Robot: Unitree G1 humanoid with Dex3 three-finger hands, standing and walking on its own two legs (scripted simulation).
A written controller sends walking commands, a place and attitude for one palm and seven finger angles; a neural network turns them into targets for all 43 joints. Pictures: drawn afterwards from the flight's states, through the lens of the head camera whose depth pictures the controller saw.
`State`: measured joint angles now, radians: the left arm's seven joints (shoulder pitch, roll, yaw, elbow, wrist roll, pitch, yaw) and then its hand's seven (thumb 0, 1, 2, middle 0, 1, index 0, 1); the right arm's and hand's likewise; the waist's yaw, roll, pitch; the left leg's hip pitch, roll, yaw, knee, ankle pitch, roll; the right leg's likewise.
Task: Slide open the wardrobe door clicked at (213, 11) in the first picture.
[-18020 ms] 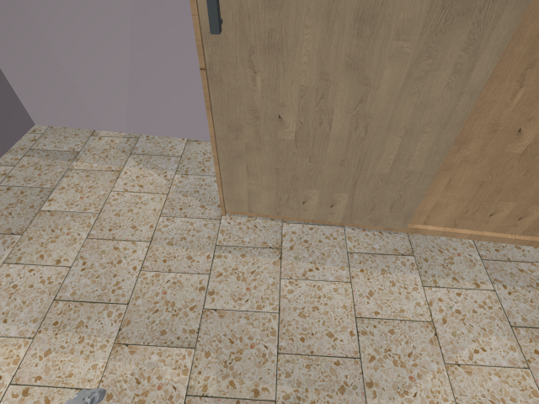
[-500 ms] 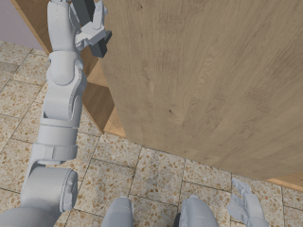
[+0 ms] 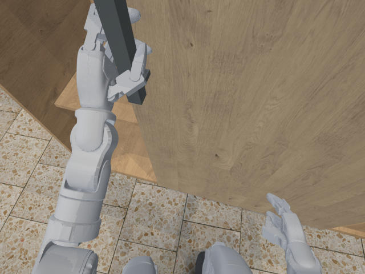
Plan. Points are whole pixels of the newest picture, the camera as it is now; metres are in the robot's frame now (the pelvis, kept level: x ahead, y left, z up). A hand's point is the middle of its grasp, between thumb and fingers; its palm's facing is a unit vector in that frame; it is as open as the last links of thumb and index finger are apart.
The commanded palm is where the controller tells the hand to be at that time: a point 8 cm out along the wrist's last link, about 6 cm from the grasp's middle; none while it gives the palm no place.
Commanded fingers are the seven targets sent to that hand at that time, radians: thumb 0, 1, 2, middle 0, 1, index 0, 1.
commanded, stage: step sideways, sliding the door along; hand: left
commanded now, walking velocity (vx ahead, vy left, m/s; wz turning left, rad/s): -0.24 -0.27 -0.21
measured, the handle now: (126, 23) +0.42 +0.14 +0.26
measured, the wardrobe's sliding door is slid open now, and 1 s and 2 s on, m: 0.42 0.56 0.56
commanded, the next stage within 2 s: stop walking and hold the door there in 1.02 s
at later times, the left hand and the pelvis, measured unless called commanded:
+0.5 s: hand (237, 89) +0.36 -0.02 +0.21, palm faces +0.20 -0.98 -0.07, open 6.5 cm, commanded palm +0.33 -0.04 +0.21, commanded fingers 0.00 0.90 0.90 -0.45 -1.40 -0.45 -1.40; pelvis -0.07 -0.18 -0.01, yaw -7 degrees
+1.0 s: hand (248, 87) +0.36 -0.04 +0.22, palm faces +0.55 -0.84 -0.05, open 7.1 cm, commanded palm +0.32 -0.07 +0.21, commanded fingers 0.00 0.90 0.90 -0.45 -1.40 -0.45 -1.40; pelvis -0.08 -0.33 +0.00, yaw -5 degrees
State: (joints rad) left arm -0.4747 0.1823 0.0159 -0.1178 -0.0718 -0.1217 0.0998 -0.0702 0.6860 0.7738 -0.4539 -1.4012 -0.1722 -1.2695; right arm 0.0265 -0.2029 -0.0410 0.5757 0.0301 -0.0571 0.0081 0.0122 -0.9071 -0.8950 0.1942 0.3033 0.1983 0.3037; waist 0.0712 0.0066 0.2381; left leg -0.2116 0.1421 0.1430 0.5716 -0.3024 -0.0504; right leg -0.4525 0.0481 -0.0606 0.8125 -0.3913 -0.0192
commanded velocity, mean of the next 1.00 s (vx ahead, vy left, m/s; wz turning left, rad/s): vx -0.09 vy -0.30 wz -0.04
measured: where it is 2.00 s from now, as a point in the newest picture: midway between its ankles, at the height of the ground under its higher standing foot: outside the picture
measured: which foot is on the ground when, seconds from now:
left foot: down 0.00-0.20, up 0.22-0.44, down 0.46-0.84, up 0.86-0.94, down 0.96-1.00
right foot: up 0.00-0.18, down 0.20-0.46, up 0.48-0.78, down 0.80-0.98, up 1.00-1.00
